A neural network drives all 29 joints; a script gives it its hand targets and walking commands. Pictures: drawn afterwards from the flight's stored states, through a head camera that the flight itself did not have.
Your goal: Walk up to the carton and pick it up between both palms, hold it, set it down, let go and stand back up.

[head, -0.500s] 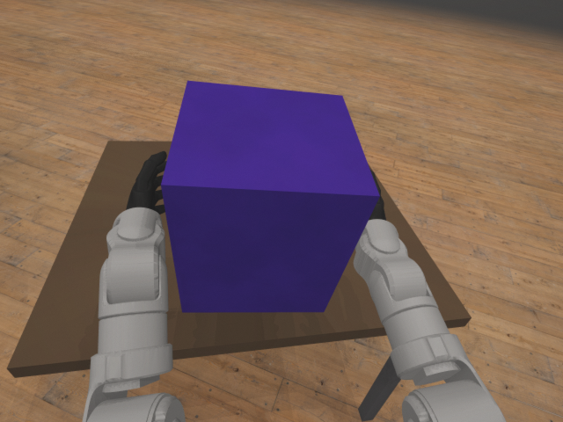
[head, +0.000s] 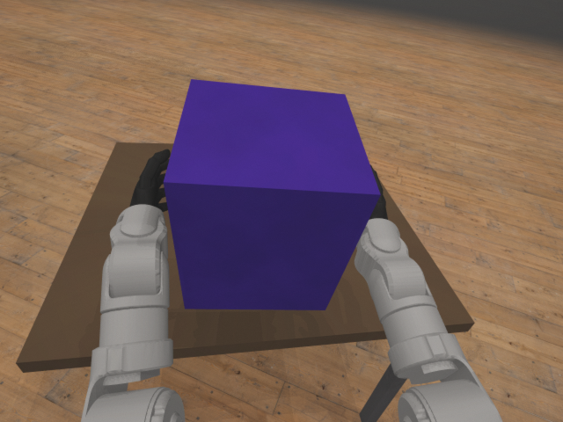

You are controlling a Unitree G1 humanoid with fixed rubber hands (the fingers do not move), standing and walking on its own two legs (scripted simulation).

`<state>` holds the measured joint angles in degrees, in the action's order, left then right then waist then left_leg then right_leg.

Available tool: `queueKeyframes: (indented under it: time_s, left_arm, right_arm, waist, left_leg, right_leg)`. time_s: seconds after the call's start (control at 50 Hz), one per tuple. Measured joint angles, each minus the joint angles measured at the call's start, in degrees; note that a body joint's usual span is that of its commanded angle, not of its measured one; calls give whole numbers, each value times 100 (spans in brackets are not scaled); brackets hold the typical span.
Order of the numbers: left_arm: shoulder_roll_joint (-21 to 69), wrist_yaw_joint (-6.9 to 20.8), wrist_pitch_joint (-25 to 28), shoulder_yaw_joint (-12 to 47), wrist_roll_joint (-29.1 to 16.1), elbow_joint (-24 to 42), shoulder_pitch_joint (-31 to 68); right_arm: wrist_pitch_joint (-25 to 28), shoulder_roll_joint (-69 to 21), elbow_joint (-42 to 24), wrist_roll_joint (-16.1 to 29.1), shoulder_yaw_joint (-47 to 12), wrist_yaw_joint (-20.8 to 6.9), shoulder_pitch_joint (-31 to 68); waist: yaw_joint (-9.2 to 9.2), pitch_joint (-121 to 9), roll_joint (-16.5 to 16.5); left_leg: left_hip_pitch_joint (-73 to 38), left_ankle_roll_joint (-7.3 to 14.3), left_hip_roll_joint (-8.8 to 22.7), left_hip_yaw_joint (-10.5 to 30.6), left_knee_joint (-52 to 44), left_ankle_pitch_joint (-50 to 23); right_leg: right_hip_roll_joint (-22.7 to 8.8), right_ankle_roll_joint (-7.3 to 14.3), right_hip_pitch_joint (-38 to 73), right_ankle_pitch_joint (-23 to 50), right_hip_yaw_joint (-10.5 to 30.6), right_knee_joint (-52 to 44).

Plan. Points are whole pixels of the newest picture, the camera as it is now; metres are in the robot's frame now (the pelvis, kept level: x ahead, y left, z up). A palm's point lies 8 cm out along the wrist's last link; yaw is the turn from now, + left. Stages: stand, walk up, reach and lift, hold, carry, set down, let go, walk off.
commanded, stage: set down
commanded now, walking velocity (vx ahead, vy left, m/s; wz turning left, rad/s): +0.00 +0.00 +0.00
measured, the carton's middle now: (263, 203) +0.38 +0.02 +0.18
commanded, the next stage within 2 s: none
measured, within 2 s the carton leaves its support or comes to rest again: neither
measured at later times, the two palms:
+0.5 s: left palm (165, 232) +0.38 +0.16 +0.12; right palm (360, 227) +0.39 -0.14 +0.13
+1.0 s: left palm (158, 233) +0.39 +0.17 +0.11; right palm (348, 225) +0.40 -0.13 +0.12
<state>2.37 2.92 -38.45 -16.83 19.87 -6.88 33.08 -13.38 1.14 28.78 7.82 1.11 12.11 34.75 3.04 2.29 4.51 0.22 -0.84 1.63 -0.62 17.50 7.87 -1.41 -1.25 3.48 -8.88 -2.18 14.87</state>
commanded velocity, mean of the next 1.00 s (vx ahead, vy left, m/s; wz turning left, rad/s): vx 0.00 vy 0.00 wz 0.00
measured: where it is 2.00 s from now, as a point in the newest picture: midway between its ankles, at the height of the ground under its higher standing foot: outside the picture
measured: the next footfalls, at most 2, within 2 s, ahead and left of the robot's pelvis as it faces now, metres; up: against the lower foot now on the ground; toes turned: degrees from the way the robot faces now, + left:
none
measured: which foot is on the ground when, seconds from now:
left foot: down 0.00-1.00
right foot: down 0.00-1.00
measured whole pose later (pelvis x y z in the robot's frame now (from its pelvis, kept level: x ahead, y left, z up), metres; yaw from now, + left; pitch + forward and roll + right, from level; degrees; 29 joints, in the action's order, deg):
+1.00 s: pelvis +0.02 +0.00 +0.00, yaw +0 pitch -4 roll -1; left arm 3.3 -0.8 -14.5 -17.6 17.3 -30.1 33.8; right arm 11.4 -1.0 47.6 -4.2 12.7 7.6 35.4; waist -2.3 1.9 3.8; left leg 5.0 -1.1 2.3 -1.6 17.7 9.1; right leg -1.1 -1.1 -0.4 -8.9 -2.9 13.0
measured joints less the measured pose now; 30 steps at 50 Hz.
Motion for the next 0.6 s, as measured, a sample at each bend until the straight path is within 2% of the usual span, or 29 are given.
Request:
queueKeyframes:
  time_s: [0.12, 0.26, 0.34, 0.48, 0.6]
  left_arm:
    - [109, -4, 520, -99, 138, -345, 135]
    - [205, 175, 960, -277, 325, -777, 40]
    - [213, 140, 1190, -231, 236, -840, -229]
    - [143, -109, 1627, 59, -137, -861, -575]
    - [61, -210, 1865, 139, -270, -1099, -433]
  right_arm:
    - [563, -148, 313, -454, 422, -253, 83]
    - [1222, -298, 722, -911, 704, -377, 21]
    - [1507, -295, 823, -909, 604, -361, -149]
    - [1976, -160, 798, -692, 304, -242, -432]
    - [2091, -33, 829, -580, 213, -171, -346]
  waist:
    - [-119, -51, 24]
    - [-218, 128, -5]
    - [-241, 268, -22]
    - [-237, 282, -54]
    - [-197, 79, -97]
  left_leg:
    - [-76, -6, -12, -39, -93, -11]
    - [-292, -30, -8, -47, -210, 16]
    - [-276, -56, 22, -30, -168, 77]
    - [8, -102, 91, 28, -7, 191]
    - [146, -105, 105, 37, 22, 227]
  right_leg:
    - [-18, 7, 1, -52, 22, 41]
    - [-19, 27, 189, -126, -6, -2]
    - [7, 46, 216, -158, -42, -33]
    - [74, 80, 64, -167, -123, -107]
    - [86, 82, -40, -170, -145, -142]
